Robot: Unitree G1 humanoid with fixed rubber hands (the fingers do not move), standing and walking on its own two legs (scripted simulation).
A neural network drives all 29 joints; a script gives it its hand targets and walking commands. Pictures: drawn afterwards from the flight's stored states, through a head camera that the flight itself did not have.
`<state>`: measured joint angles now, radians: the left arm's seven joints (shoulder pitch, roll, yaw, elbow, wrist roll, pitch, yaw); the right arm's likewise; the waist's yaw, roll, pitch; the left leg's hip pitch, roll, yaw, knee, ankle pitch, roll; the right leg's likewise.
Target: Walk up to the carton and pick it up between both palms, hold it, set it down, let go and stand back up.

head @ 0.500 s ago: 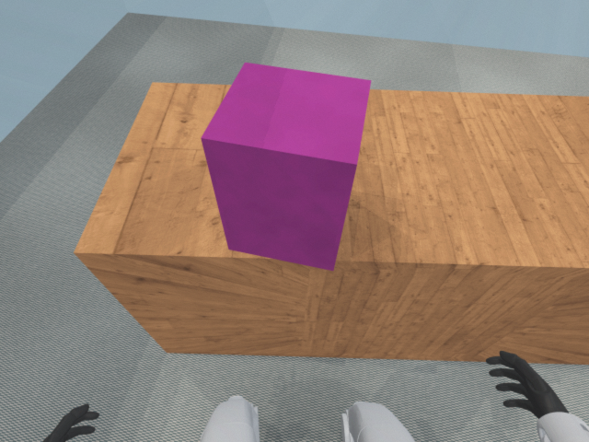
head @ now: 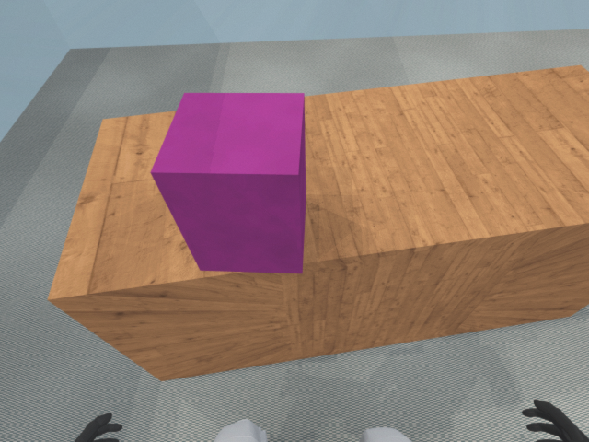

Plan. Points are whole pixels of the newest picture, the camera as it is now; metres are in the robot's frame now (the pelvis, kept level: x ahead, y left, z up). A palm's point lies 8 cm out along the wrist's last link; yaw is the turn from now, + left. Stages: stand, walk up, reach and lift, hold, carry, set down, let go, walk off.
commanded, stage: walk up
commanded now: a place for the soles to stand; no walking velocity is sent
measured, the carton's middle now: (247, 189) +0.51 +0.10 +0.01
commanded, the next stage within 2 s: none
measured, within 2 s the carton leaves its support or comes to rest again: neither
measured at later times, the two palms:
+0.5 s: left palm out of the picture +0.12 +0.30 -0.07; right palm out of the picture +0.07 -0.34 -0.07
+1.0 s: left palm out of the picture +0.11 +0.31 -0.09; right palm (560, 428) +0.14 -0.31 -0.06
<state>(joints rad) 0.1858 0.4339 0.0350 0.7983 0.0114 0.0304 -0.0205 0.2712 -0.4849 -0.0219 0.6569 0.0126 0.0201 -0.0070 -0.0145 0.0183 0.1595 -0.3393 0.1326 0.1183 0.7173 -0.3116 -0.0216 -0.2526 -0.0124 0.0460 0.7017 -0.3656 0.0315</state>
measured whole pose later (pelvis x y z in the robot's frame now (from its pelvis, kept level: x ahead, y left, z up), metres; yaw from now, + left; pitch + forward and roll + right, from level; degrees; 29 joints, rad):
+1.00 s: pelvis +0.03 +0.01 +0.03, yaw -2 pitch -3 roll +0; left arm 0.10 0.38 0.04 1.11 0.00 0.01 -0.02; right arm 0.11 -0.39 -0.05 0.94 0.00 -0.01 0.01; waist 0.01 -0.01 0.06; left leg -0.18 0.11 0.16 0.41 -0.17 -0.03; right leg -0.10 -0.02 0.07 0.37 -0.23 0.05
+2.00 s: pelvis +0.18 +0.10 +0.00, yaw +1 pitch -5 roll -1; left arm 0.12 0.38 -0.02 0.75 0.00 0.03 0.00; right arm 0.33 -0.40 -0.04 0.70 0.02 0.02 -0.01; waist -0.06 0.01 0.21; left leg -0.12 -0.02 0.05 0.71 -0.49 0.00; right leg -0.35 -0.03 -0.07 0.66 -0.21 -0.02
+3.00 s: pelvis +0.14 +0.02 +0.03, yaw +9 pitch -3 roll +1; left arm 0.07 0.33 0.02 1.06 -0.01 -0.02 0.00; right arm 0.20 -0.37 -0.02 1.04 0.01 -0.02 -0.02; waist 0.01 0.01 0.06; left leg -0.09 0.00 -0.10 0.34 -0.21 -0.03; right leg -0.20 0.05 -0.10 0.32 -0.08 -0.10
